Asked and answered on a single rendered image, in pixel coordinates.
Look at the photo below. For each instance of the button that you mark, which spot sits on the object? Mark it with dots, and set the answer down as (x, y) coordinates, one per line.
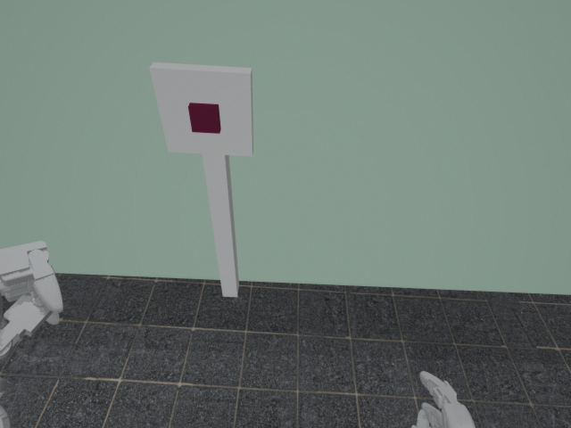
(204, 117)

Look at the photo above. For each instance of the robot left hand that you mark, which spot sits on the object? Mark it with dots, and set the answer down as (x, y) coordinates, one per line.
(25, 276)

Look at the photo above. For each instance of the panel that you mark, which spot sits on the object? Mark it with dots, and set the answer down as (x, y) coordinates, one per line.
(176, 86)

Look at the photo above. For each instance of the robot right hand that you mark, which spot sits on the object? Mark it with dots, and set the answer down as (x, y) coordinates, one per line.
(454, 415)

